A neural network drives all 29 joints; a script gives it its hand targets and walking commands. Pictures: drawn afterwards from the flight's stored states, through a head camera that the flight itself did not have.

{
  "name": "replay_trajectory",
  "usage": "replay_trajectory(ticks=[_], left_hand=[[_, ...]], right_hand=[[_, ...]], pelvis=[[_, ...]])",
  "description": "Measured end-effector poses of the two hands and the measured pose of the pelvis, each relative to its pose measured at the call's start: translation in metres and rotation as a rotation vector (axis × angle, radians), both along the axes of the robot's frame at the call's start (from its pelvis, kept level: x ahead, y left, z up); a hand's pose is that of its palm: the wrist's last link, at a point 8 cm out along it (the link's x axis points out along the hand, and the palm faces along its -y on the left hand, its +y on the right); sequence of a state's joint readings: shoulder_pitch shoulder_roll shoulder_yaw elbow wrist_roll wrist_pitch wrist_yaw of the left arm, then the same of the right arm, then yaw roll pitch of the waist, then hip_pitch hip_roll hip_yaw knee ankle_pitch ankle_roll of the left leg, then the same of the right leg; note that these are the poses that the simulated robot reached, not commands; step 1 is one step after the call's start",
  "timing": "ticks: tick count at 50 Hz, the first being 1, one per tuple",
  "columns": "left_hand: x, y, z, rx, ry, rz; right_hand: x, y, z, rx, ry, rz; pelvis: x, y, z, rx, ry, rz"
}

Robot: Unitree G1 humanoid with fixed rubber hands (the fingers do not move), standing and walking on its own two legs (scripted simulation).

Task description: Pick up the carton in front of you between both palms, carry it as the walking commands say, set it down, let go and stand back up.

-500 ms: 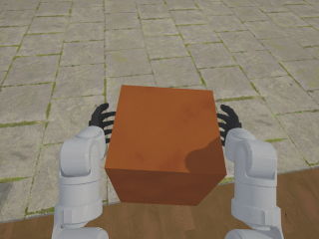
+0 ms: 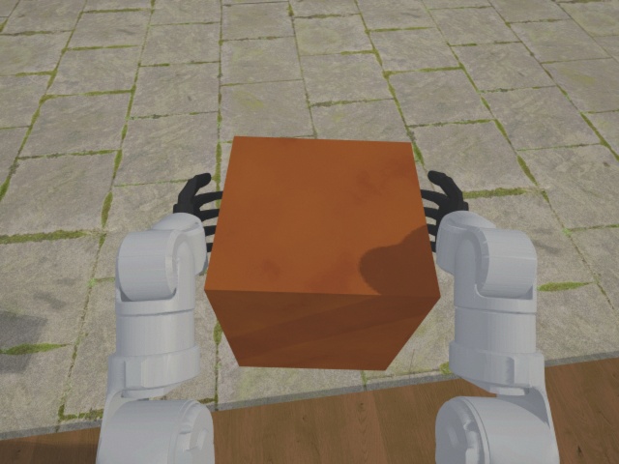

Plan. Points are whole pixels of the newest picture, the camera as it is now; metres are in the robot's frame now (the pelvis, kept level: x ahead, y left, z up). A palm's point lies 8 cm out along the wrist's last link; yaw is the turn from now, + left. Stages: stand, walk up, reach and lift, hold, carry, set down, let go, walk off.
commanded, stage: carry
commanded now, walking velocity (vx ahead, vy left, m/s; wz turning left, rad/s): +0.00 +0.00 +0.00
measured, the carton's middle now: (317, 264) +0.38 +0.00 +0.03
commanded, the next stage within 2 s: none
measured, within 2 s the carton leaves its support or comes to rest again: neither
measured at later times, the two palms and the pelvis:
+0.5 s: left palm (215, 220) +0.40 +0.13 +0.09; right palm (458, 215) +0.41 -0.17 +0.09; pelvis +0.05 -0.02 -0.01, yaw +1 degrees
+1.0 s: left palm (197, 132) +0.53 +0.16 +0.12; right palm (422, 135) +0.52 -0.14 +0.12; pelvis +0.17 +0.01 -0.01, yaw +1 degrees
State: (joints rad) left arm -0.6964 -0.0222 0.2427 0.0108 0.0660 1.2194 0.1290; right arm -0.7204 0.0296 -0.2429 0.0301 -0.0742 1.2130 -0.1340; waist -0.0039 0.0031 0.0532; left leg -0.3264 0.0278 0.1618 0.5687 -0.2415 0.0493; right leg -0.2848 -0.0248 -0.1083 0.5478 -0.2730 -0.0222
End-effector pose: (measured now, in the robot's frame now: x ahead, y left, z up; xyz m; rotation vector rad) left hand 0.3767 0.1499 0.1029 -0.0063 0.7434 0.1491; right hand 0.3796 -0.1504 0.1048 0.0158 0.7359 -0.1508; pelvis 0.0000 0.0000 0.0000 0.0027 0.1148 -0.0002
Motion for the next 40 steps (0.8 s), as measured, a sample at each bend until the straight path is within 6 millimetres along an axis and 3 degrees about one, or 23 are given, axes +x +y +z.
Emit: replay_trajectory(ticks=[11,15,18,22,26,30,36,40], left_hand=[[0.029,-0.009,0.005,-0.015,-0.03,-0.029],[0.036,-0.019,0.005,-0.01,-0.036,-0.033],[0.04,-0.026,0.003,0.004,-0.058,-0.021],[0.036,-0.028,-0.009,0.035,-0.009,-0.017],[0.026,-0.02,-0.016,0.027,0.039,0.0],[0.027,-0.004,-0.005,0.024,0.018,0.02],[0.046,0.024,0.016,0.018,-0.041,0.029],[0.065,0.033,0.018,0.007,-0.007,0.017]], right_hand=[[0.02,-0.009,0.009,0.003,-0.031,-0.044],[0.022,-0.018,0.003,0.014,-0.036,-0.053],[0.03,-0.026,-0.004,0.023,-0.059,-0.036],[0.033,-0.028,-0.017,0.026,-0.009,-0.009],[0.035,-0.02,-0.015,-0.006,0.039,0.032],[0.045,-0.004,0.0,-0.022,0.016,0.064],[0.066,0.024,0.024,-0.033,-0.042,0.076],[0.077,0.034,0.022,-0.042,-0.008,0.064]], pelvis=[[0.022,0.002,0.006,-0.008,0.017,-0.006],[0.031,-0.002,0.002,-0.01,-0.002,-0.006],[0.043,-0.009,-0.014,0.006,-0.033,0.001],[0.047,-0.013,-0.017,-0.007,-0.048,0.009],[0.05,-0.015,-0.01,0.015,-0.048,0.016],[0.057,-0.012,-0.005,0.023,-0.039,0.016],[0.078,0.005,-0.01,0.011,-0.035,0.018],[0.102,0.014,-0.007,-0.004,-0.04,0.025]])
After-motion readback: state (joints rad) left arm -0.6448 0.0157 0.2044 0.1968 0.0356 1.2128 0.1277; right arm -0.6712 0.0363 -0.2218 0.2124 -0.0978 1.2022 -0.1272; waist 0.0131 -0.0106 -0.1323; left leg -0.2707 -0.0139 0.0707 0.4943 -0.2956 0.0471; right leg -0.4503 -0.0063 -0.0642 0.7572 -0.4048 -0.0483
